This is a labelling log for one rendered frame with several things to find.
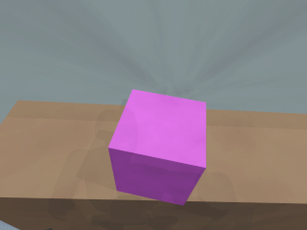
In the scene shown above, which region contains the pedestal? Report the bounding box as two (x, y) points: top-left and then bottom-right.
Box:
(0, 100), (307, 230)

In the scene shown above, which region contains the carton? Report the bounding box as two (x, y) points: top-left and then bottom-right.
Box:
(108, 89), (206, 206)

